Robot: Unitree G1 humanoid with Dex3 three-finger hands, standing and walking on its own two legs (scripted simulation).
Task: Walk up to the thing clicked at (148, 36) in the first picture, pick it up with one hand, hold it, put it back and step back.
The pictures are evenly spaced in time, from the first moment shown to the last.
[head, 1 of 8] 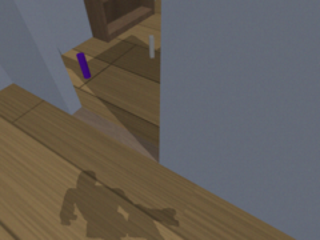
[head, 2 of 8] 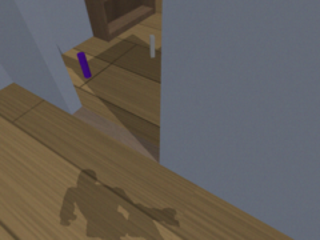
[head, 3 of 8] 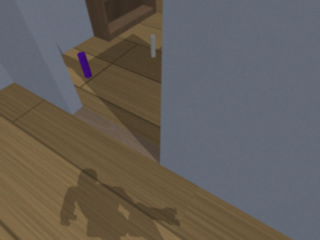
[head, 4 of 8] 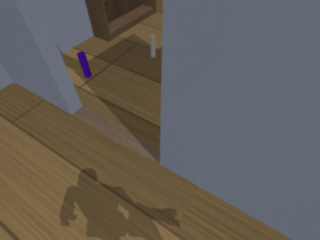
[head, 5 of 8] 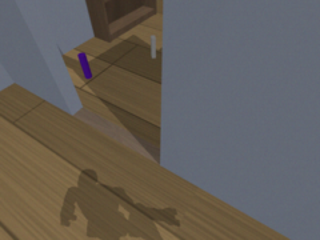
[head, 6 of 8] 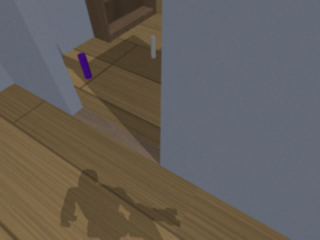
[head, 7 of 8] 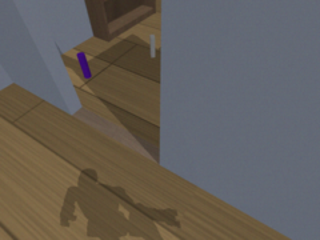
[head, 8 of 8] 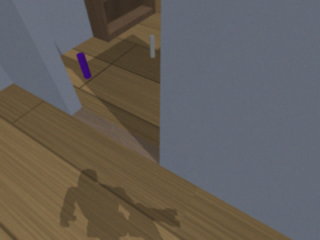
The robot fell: no
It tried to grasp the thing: no
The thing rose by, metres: 0.00
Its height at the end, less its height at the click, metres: +0.00
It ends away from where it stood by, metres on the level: 0.00
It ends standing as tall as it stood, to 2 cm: yes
